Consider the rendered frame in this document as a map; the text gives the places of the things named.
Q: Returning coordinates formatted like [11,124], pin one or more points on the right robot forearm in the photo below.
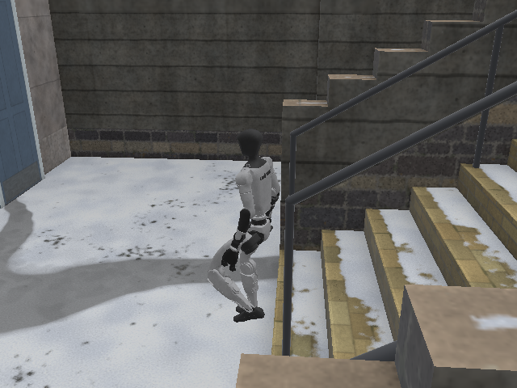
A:
[273,201]

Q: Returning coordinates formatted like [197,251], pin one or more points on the left robot hand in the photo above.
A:
[230,257]

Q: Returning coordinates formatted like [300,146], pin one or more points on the left robot forearm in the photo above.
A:
[243,225]

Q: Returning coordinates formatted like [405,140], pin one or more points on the right robot foot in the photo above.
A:
[239,309]

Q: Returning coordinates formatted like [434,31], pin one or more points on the robot left upper arm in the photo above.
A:
[243,181]

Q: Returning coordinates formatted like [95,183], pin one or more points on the left robot shin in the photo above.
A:
[227,287]

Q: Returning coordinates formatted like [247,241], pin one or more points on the robot right upper arm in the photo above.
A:
[275,187]

